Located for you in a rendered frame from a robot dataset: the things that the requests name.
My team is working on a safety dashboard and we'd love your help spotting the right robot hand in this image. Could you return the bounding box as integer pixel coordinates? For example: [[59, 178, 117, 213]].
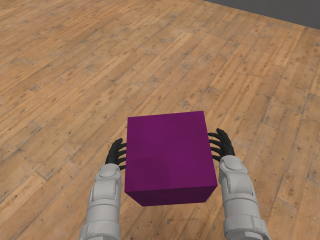
[[208, 128, 236, 163]]

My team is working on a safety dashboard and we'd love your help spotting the left robot hand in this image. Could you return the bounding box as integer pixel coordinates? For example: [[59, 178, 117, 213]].
[[105, 138, 127, 171]]

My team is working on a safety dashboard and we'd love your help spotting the right robot forearm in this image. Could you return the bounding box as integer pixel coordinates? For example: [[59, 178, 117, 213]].
[[218, 155, 272, 240]]

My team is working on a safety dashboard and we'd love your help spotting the left robot forearm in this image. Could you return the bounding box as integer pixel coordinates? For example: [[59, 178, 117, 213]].
[[78, 163, 122, 240]]

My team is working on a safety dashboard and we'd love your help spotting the carton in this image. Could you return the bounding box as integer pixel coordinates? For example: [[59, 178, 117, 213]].
[[124, 111, 218, 207]]

